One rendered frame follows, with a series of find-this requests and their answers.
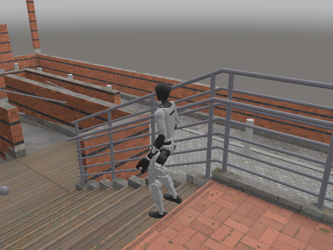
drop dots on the robot left foot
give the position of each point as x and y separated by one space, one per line
156 214

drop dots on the left robot hand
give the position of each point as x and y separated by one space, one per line
144 163

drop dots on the robot left forearm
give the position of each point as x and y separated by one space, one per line
158 144

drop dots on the robot foot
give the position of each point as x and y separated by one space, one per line
156 214
171 198

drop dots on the robot left upper arm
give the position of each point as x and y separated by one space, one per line
160 116

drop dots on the robot right foot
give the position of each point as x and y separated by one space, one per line
171 198

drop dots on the robot right upper arm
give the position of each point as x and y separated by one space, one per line
177 120

